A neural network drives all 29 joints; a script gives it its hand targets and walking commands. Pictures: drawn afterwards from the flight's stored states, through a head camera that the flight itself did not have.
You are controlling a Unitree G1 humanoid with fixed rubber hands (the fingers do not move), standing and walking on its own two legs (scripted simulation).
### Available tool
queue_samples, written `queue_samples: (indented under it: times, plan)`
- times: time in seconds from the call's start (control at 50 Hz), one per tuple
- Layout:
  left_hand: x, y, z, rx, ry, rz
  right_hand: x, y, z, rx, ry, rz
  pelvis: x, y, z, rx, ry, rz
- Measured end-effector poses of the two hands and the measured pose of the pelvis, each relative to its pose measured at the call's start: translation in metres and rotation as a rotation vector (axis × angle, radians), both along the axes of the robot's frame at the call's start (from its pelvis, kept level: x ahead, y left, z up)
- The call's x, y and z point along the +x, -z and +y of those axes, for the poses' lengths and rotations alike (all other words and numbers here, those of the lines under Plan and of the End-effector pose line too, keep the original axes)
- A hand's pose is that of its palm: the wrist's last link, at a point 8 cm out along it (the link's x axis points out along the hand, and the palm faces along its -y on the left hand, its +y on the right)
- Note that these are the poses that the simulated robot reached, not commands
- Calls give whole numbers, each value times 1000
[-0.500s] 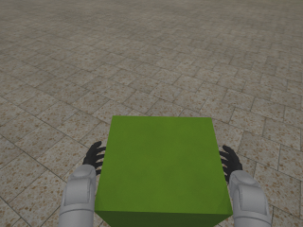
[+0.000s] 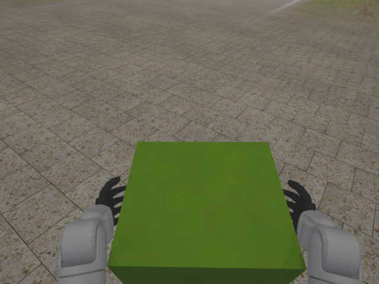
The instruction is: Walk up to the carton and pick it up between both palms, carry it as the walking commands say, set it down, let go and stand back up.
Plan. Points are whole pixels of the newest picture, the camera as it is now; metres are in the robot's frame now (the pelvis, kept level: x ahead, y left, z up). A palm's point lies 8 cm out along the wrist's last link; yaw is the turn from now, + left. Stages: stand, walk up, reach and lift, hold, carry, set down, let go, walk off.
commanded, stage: carry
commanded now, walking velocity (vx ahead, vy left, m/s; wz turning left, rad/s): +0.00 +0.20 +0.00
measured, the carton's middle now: (202, 221) +0.28 -0.01 +0.02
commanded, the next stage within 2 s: none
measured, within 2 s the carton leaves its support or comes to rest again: neither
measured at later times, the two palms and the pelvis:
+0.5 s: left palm (56, 226) +0.21 +0.25 +0.10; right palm (276, 247) +0.19 -0.13 +0.10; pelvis -0.04 +0.08 +0.02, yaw -2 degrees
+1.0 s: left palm out of the picture +0.18 +0.41 +0.09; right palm (183, 267) +0.16 +0.03 +0.09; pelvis -0.07 +0.23 +0.01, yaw -3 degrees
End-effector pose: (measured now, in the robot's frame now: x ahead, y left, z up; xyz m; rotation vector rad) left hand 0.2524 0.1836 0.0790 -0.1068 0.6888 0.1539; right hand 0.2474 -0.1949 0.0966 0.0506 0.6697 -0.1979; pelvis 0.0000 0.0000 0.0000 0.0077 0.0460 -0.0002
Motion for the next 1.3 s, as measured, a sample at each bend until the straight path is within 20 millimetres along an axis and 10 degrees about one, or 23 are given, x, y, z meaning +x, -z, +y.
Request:
queue_samples:
  times: [0.44, 0.6, 0.78, 1.1, 1.3]
  plan:
    - [-40, -16, 50, 37, 43, 46, -64, 7, 51, 80, 81, 45, -36, -17, 68, 10, 46, -12]
    - [-44, -25, 111, 17, -6, -21, -47, -12, 110, 41, 20, -21, -45, -17, 118, 20, 15, 16]
    - [-64, 1, 202, -1, -33, 63, -59, 10, 202, 54, 16, 66, -54, -14, 181, -18, 25, 22]
    - [-80, -11, 234, 17, 45, 28, -107, 7, 235, 62, 88, 29, -76, -17, 251, -5, 46, 7]
    - [-79, -15, 316, 19, 11, -39, -88, -6, 316, 35, 34, -37, -82, -8, 323, 19, 15, 18]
